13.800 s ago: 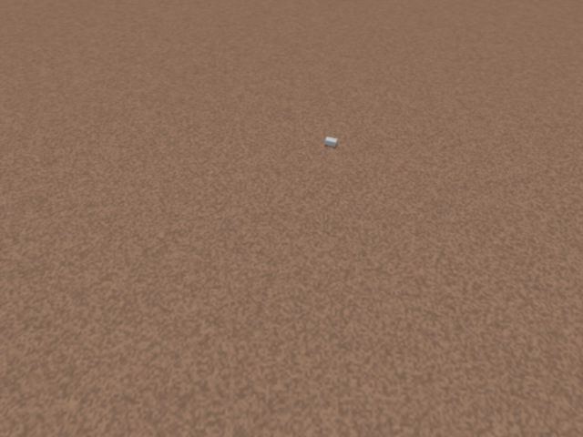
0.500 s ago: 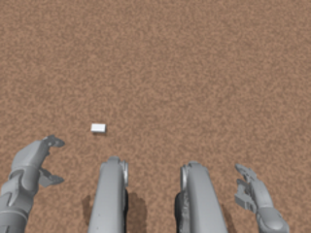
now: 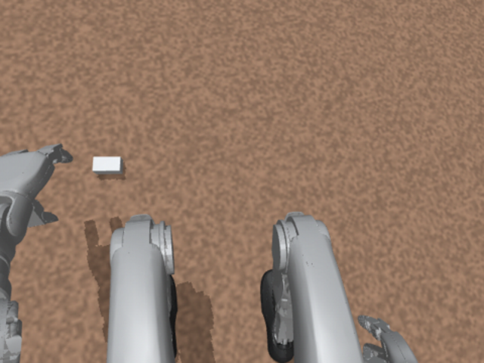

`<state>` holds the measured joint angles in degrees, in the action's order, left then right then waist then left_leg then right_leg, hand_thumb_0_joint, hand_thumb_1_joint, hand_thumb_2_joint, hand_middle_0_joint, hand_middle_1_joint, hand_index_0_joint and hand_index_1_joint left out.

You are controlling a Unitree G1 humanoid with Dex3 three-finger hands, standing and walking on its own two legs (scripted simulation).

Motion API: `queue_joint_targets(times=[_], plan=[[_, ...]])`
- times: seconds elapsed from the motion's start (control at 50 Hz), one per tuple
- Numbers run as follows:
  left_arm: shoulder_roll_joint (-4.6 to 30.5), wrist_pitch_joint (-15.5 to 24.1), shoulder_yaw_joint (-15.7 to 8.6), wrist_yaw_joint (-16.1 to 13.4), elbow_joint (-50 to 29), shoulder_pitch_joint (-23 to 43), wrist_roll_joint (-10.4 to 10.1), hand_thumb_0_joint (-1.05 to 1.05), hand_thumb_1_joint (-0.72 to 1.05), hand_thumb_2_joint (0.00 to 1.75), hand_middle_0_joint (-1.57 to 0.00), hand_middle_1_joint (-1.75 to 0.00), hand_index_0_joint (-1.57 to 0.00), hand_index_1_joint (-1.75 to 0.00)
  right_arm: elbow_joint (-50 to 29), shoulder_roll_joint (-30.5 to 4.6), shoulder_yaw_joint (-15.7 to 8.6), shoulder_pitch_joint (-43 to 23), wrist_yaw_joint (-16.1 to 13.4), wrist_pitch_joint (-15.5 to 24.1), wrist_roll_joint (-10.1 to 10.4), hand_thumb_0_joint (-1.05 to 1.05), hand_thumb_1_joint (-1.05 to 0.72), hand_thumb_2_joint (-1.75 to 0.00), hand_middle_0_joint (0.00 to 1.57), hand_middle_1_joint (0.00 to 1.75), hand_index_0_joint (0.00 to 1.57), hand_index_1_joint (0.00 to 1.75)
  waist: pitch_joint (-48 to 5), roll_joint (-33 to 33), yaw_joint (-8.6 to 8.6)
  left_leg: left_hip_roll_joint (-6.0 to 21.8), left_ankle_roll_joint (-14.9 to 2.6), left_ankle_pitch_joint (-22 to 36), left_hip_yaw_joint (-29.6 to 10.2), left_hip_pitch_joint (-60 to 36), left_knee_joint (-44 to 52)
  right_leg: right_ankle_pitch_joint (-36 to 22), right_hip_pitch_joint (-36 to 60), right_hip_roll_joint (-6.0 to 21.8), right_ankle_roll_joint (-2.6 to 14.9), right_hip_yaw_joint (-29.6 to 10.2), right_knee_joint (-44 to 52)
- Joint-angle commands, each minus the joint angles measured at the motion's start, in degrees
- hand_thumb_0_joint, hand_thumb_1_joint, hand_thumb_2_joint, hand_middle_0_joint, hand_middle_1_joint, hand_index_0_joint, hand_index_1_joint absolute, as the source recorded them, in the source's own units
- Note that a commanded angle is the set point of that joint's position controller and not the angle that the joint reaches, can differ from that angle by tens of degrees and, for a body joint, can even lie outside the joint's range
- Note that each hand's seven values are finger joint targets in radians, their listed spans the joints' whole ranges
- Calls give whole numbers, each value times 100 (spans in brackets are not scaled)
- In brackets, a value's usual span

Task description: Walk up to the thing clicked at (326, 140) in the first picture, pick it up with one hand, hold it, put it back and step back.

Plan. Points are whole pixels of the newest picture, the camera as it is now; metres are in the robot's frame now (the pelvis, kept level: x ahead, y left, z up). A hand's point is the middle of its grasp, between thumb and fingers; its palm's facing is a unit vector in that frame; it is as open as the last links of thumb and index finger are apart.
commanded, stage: rise first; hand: left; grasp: from above
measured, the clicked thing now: (108, 165) +0.49 +0.30 -0.36
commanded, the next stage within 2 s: none
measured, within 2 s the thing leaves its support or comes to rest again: neither
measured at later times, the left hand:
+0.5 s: hand (58, 186) +0.39 +0.34 -0.20, palm faces -0.47 -0.06 -0.88, open 11.1 cm
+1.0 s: hand (67, 180) +0.41 +0.33 -0.23, palm faces -0.47 -0.07 -0.88, open 11.1 cm
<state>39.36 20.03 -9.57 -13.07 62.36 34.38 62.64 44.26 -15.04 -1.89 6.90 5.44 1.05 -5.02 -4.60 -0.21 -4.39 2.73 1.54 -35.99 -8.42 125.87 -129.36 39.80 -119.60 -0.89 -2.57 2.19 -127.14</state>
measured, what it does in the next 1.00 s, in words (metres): lowers itself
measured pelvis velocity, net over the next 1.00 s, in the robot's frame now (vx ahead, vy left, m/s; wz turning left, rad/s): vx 0.01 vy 0.00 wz -0.04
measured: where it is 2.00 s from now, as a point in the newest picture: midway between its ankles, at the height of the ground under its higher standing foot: (221, 332)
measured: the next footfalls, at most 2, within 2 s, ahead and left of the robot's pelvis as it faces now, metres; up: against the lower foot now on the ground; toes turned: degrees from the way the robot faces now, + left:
none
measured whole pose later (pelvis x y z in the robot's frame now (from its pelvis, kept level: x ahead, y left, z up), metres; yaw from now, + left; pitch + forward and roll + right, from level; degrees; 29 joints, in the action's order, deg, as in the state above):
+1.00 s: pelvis +0.01 +0.00 -0.06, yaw -2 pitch +31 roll -8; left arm 46.3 22.9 -10.1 -24.5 79.7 45.6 75.9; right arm 46.6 -15.1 1.5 2.9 7.3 0.2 -12.2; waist -1.2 -3.2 -8.6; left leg 1.8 3.0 -38.2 -11.8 134.9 -141.2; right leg 41.8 -128.1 -2.2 -3.0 3.5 -138.1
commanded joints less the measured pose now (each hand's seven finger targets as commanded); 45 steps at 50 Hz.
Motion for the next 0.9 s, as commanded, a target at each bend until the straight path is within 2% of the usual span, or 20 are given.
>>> queue_joint_targets(times=[0.0,0.04,0.06,0.08,0.1,0.14,0.16,0.22,0.3,0.36,0.44,0.46,0.48,0.54,0.66,0.68,0.72,0.8,0.84,0.88], plan=[[1887,27,-440,-377,-57,1214,248,0,-8,66,-49,-50,-47,-52,-253,-1270,-396,751,-29,-10,-56,0,-89,-90,20,30,20,30,-3442,838,51,-178,-298,194,600,-2771,1298,-447,1115,-163,449,527,1419],[1912,81,-363,-424,-57,1476,351,0,-7,65,-49,-50,-48,-51,-242,-1265,-389,721,-8,-39,-104,0,-89,-90,20,30,20,30,-3407,907,23,-190,-297,105,618,-2653,1218,-358,1042,-164,451,531,1358],[1932,150,-310,-445,-388,1874,370,0,-6,64,-49,-50,-48,-51,-233,-1295,-411,692,-8,-35,-122,0,-89,-90,20,30,20,30,-3493,1081,12,-178,-280,83,591,-2770,1203,-343,918,-160,463,538,1301],[1966,134,-329,-466,58,1674,482,0,-7,64,-48,-52,-47,-53,-200,-1321,-394,677,-6,-42,-142,0,-89,-90,20,30,20,30,-3367,1039,-19,-162,-271,58,542,-2737,1168,-336,810,-162,461,578,1210],[1938,211,-259,-497,-322,1993,490,0,-7,64,-49,-50,-48,-51,-230,-1289,-369,655,9,-39,-162,0,-89,-90,20,30,20,30,-3506,1204,-9,-179,-263,227,581,-2780,1089,-502,903,-158,460,564,1166],[1990,201,-343,-572,391,1565,631,0,-5,62,-51,-48,-50,-50,-143,-1217,-288,695,25,-91,-196,0,-90,-90,20,30,20,30,-3405,924,-36,-203,-293,364,638,-2561,943,-598,981,-184,435,569,1159],[2057,279,-362,-626,102,1896,668,0,-4,61,-51,-49,-50,-49,-147,-1227,-279,702,31,-99,-224,0,-90,-90,20,30,20,30,-3554,1034,-65,-194,-278,407,609,-2629,907,-633,957,-184,442,581,1094],[2127,345,-286,-743,156,2177,862,0,-5,61,-50,-50,-50,-51,-64,-1287,-296,682,43,-129,-285,0,-90,-90,20,30,20,30,-3597,1296,-112,-187,-256,472,616,-2699,797,-705,809,-197,451,607,983],[2033,383,-227,-922,646,2088,1040,0,-5,62,-51,-50,-50,-51,-14,-1250,-234,570,61,-135,-353,0,-90,-90,20,30,20,30,-3335,1103,-203,-185,-265,310,560,-2510,702,-562,547,-223,447,677,857],[2242,447,-272,-1062,440,2424,1179,0,-4,60,-51,-51,-50,-51,-6,-1321,-277,479,53,-134,-406,0,-90,-90,20,30,20,30,-3432,1349,-149,-192,-245,249,595,-2488,628,-499,460,-222,453,667,792],[2171,420,-250,-1212,865,2255,1310,0,-6,62,-49,-54,-48,-54,85,-1246,-195,505,65,-148,-471,0,-90,-90,20,30,20,30,-3464,1296,-206,-202,-252,320,574,-2452,521,-581,433,-246,446,711,680],[2146,460,-227,-1256,415,2619,1257,0,-6,62,-49,-52,-48,-53,5,-1337,-276,427,61,-129,-476,0,-90,-90,20,30,20,30,-3617,1345,-231,-205,-250,437,571,-2573,491,-691,438,-228,433,700,627],[2197,393,-245,-1278,843,2298,1335,0,-5,61,-50,-53,-49,-54,119,-1308,-242,526,67,-130,-489,0,-90,-90,20,30,20,30,-3576,1435,-175,-202,-246,577,574,-2617,467,-811,453,-230,443,706,549],[2143,335,-272,-1355,805,2463,1281,0,-5,60,-49,-55,-49,-55,89,-1348,-241,541,89,-102,-551,0,-90,-90,20,30,20,30,-3675,1398,-258,-174,-246,811,539,-2707,385,-1035,427,-228,409,758,441],[2364,252,-337,-1369,961,2563,1246,0,-5,60,-49,-56,-49,-55,89,-1326,-170,467,90,-80,-622,0,-90,-90,20,30,20,30,-3592,1306,-249,-191,-286,560,597,-2289,225,-889,553,-238,396,676,505],[2258,236,-291,-1360,1085,2438,1261,0,-6,61,-48,-57,-48,-56,98,-1321,-168,509,99,-78,-649,0,-90,-90,20,30,20,30,-3543,1307,-284,-192,-284,592,590,-2311,208,-933,540,-235,398,689,466],[2321,256,-297,-1351,1112,2511,1229,0,-7,62,-48,-57,-48,-57,102,-1338,-135,478,105,-71,-650,0,-90,-90,20,30,20,30,-3429,1288,-301,-202,-284,440,575,-2170,232,-793,496,-245,410,703,471],[2398,272,-344,-1355,1092,2470,1218,0,-5,60,-49,-57,-49,-56,78,-1325,-99,417,105,-72,-670,0,-90,-90,20,30,20,30,-3443,1171,-244,-213,-300,430,587,-2063,157,-789,611,-255,393,660,502],[2298,264,-258,-1342,1148,2469,1207,0,-5,61,-48,-58,-49,-57,90,-1345,-97,438,107,-52,-682,0,-90,-90,20,30,20,30,-3334,1265,-321,-200,-284,425,574,-2112,143,-796,517,-250,399,677,474],[2433,293,-345,-1348,988,2542,1202,0,-5,61,-49,-56,-49,-56,94,-1377,-101,473,103,-61,-680,0,-90,-90,20,30,20,30,-3402,1292,-310,-199,-283,509,567,-2113,116,-874,585,-240,393,685,450]])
